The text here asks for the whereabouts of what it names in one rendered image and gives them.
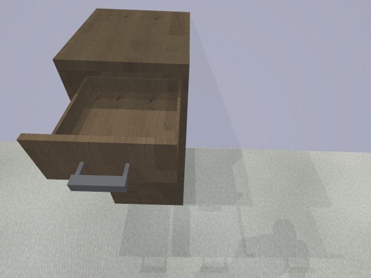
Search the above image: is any handle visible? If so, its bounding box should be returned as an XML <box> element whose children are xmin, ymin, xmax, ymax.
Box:
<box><xmin>67</xmin><ymin>162</ymin><xmax>130</xmax><ymax>193</ymax></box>

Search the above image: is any drawer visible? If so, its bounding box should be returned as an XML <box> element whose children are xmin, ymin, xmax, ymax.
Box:
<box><xmin>17</xmin><ymin>76</ymin><xmax>181</xmax><ymax>183</ymax></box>

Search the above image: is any cabinet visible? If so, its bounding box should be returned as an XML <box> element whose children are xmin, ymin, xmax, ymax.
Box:
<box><xmin>53</xmin><ymin>8</ymin><xmax>190</xmax><ymax>206</ymax></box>

